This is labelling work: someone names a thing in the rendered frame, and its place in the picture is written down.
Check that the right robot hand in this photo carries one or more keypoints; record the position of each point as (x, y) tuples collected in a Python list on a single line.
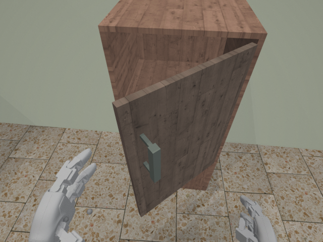
[(259, 229)]

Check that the cupboard door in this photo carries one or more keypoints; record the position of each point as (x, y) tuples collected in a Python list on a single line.
[(186, 115)]

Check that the handle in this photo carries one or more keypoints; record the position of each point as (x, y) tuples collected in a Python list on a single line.
[(154, 157)]

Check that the left robot hand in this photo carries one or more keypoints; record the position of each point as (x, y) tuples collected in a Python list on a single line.
[(59, 201)]

